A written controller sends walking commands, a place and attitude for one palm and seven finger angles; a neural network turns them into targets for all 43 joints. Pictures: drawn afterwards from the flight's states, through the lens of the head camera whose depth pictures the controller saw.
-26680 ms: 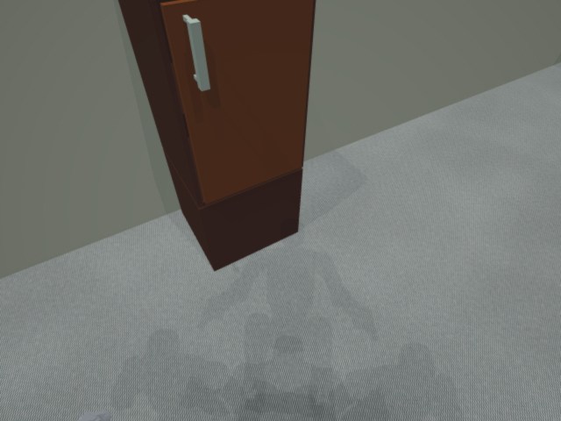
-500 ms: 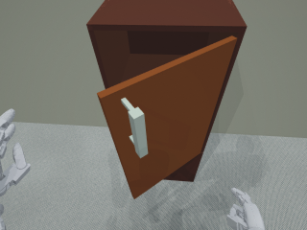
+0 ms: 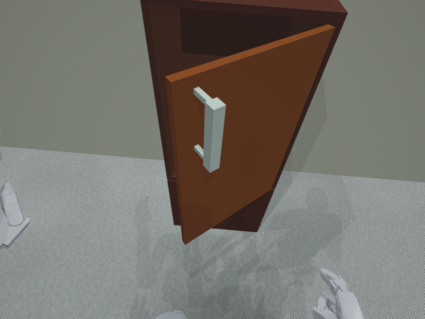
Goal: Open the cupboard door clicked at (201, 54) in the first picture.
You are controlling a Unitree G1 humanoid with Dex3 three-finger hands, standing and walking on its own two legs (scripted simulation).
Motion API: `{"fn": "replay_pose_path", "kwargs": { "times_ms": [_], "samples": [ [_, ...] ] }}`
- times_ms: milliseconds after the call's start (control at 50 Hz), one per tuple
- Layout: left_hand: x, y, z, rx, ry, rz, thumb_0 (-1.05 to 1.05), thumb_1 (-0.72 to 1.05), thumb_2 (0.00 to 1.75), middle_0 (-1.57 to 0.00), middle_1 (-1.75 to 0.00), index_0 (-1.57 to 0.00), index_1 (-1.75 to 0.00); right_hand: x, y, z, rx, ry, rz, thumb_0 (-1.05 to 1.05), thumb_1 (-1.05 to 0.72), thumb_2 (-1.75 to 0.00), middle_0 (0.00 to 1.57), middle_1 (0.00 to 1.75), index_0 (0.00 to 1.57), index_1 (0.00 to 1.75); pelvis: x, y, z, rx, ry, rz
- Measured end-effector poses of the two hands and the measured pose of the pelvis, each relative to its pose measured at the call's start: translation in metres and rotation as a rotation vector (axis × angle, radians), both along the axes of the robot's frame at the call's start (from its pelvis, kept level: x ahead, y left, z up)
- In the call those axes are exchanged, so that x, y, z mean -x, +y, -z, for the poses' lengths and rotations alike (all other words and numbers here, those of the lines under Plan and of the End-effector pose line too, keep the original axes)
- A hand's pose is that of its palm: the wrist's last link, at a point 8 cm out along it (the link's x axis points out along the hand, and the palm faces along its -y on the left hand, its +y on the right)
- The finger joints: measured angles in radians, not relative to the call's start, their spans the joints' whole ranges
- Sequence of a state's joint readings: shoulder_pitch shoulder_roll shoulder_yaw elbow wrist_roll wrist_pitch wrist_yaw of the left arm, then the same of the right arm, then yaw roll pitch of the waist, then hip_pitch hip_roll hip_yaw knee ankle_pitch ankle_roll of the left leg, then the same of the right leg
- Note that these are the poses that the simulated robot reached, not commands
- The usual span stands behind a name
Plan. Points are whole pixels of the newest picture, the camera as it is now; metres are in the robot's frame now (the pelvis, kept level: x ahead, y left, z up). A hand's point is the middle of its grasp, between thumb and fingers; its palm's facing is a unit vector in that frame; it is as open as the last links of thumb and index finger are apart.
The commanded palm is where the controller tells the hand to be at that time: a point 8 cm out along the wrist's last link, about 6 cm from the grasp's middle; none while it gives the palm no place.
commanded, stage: step back with the hand held close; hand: left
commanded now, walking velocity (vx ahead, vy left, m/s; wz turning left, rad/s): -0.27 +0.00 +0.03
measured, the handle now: (205, 131) +0.39 +0.05 +0.17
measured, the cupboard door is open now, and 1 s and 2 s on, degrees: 40 40 40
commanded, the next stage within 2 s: stop stepping back and stand still in 0.36 s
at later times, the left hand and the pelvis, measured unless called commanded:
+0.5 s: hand (13, 291) +0.12 +0.22 +0.18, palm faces +0.28 -0.83 -0.47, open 7.4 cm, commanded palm +0.06 +0.28 +0.19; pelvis -0.10 -0.01 +0.01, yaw -5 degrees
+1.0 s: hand out of the picture +0.04 +0.28 +0.18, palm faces +0.48 -0.82 -0.32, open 7.4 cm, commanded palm -0.03 +0.31 +0.19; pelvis -0.18 +0.01 +0.01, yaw -3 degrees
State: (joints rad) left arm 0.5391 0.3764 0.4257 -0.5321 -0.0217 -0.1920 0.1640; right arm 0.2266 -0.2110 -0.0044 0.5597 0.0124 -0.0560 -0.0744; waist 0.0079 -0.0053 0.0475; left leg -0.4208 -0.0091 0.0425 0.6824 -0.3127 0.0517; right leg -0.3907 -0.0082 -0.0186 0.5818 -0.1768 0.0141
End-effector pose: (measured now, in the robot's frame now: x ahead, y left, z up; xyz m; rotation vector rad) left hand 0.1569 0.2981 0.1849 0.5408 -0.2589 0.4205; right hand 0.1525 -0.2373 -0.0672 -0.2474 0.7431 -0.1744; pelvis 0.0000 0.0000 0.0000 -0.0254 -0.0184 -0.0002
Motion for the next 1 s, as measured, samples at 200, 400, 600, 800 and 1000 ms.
{"fn": "replay_pose_path", "kwargs": {
  "times_ms": [200,400,600,800,1000],
  "samples": [
    [0.031,0.018,-0.017,-0.041,-0.087,0.002,0.02,0.88,0.89,-0.21,-0.3,-0.21,-0.3,0.041,0.017,-0.001,-0.002,0.005,0.001,0.02,-0.9,-0.9,0.2,0.3,0.21,0.3,0.03,0.009,-0.003,0.037,0.002,-0.017],
    [0.057,-0.018,-0.01,-0.004,-0.012,0.11,0.01,0.89,0.9,-0.21,-0.3,-0.21,-0.3,0.067,0.016,0.001,-0.063,-0.015,-0.059,0.02,-0.9,-0.9,0.2,0.3,0.21,0.3,0.084,-0.007,-0.006,0.019,0.074,0.058],
    [0.085,-0.018,-0.015,-0.042,-0.006,0.185,0.01,0.88,0.89,-0.21,-0.3,-0.22,-0.3,0.126,-0.019,-0.015,0.021,-0.019,0.095,0.02,-0.9,-0.9,0.2,0.3,0.21,0.3,0.111,-0.004,-0.008,0.002,0.021,0.076],
    [0.15,-0.009,-0.011,0.013,0.026,0.103,0.02,0.89,0.89,-0.21,-0.3,-0.21,-0.3,0.182,-0.016,-0.023,0.032,-0.048,0.07,0.02,-0.9,-0.9,0.2,0.3,0.2,0.3,0.158,-0.002,-0.015,0.018,-0.01,0.042],
    [0.163,0.019,-0.008,0.084,-0.127,0.021,0.01,0.89,0.89,-0.21,-0.3,-0.21,-0.3,0.215,0.007,-0.004,0.018,-0.018,0.077,0.02,-0.9,-0.9,0.2,0.3,0.21,0.3,0.18,0.013,-0.006,0.01,-0.053,0.049]
  ]
}}
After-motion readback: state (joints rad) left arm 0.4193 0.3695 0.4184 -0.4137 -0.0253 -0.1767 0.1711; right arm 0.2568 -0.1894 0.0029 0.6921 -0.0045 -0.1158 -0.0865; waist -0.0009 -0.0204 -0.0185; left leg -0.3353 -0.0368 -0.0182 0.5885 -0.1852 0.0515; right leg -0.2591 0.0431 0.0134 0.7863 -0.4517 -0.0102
